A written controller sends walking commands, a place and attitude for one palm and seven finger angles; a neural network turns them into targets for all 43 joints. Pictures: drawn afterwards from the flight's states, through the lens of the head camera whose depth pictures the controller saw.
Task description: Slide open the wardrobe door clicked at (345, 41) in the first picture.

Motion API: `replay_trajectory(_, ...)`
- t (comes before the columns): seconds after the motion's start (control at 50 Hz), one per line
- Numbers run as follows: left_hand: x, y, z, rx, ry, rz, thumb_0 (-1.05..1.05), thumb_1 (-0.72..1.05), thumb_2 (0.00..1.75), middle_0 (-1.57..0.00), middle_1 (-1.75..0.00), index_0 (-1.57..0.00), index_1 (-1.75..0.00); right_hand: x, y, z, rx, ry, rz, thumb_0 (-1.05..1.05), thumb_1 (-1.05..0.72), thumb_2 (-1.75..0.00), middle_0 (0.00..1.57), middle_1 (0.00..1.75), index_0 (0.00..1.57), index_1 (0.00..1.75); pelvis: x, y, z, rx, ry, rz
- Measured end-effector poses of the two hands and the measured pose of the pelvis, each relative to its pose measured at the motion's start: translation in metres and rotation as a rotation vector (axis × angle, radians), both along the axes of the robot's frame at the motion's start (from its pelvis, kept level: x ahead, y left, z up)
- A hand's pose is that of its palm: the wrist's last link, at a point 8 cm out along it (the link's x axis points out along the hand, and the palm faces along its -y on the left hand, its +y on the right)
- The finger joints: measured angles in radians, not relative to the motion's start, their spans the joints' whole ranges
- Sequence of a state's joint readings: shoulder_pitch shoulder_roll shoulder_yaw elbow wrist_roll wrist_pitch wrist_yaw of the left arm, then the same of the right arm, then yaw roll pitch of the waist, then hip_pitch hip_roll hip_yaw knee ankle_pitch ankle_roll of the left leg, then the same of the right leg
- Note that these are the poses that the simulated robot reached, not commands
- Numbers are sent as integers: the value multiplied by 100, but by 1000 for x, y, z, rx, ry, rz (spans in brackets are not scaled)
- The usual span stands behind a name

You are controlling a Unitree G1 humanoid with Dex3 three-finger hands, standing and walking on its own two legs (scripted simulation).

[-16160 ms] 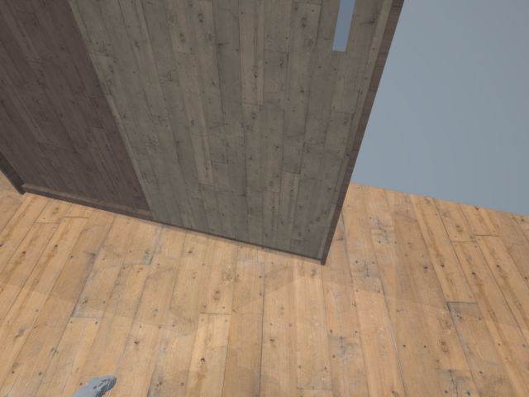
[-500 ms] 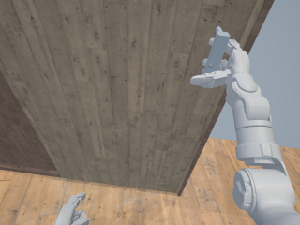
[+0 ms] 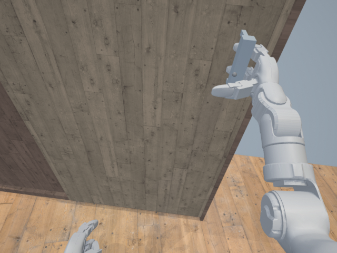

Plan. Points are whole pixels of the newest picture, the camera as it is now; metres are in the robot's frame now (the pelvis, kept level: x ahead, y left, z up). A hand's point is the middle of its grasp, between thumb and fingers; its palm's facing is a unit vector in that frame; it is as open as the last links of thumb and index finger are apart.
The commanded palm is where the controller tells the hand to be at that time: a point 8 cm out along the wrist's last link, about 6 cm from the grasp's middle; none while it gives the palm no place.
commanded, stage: slide the fingers in behind the handle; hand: right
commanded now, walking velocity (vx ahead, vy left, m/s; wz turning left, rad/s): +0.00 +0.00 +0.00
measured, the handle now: (236, 64) +0.49 -0.12 +0.25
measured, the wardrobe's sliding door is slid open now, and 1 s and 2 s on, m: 0.00 0.00 0.00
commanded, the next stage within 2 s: grip the handle and tug to test in 0.06 s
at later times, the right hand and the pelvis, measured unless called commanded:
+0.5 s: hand (234, 74) +0.43 -0.10 +0.26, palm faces +0.06 +1.00 +0.00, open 11.8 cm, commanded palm +0.39 -0.15 +0.25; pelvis +0.00 +0.00 +0.00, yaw +0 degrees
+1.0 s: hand (233, 73) +0.43 -0.10 +0.26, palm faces +0.06 +1.00 +0.00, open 6.7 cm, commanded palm +0.40 -0.15 +0.25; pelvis +0.01 +0.00 +0.00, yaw +0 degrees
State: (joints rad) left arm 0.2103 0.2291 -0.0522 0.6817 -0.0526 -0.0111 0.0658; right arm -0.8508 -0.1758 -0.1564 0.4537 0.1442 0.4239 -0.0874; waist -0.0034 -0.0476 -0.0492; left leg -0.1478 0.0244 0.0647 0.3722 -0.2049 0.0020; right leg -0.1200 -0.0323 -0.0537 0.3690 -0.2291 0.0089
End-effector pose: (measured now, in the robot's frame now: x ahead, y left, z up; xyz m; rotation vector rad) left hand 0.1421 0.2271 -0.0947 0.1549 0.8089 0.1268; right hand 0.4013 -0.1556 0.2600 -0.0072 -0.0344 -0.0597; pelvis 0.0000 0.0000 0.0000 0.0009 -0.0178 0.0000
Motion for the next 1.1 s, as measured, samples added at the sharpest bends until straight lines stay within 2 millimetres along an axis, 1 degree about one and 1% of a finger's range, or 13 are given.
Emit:
replay_trajectory(0.22,2,1,2,5,-7,8,2,91,90,-20,-30,-20,-30,0,0,0,4,-4,3,-1,49,-30,25,119,22,114,1,-1,0,1,0,5)
replay_trajectory(0.34,7,0,3,6,-11,1,2,91,90,-20,-30,-20,-30,0,0,0,4,0,-1,-1,39,-34,26,120,23,117,2,-2,0,1,2,3)
replay_trajectory(0.5,12,-1,5,-2,-25,3,2,91,90,-20,-30,-20,-30,1,-1,0,4,-5,-3,-1,9,-47,29,124,25,120,4,-1,0,1,3,7)
replay_trajectory(0.66,15,0,4,-3,-18,0,2,91,90,-20,-30,-20,-30,3,-1,-1,1,-9,-7,0,-27,-63,31,129,26,124,8,0,0,1,5,6)
replay_trajectory(0.8,19,1,3,4,-5,-5,2,91,90,-20,-30,-20,-30,5,-2,0,6,0,-3,0,-59,-76,34,131,31,131,10,1,0,1,9,1)
replay_trajectory(0.98,22,1,5,3,-17,-6,2,91,90,-20,-30,-20,-30,5,1,0,11,4,1,1,-62,-78,31,134,28,134,10,1,0,1,8,0)
replay_trajectory(1.1,20,1,5,3,-18,-6,2,91,90,-20,-30,-20,-30,4,1,0,9,7,-5,1,-63,-78,30,134,27,134,8,2,0,0,6,0)
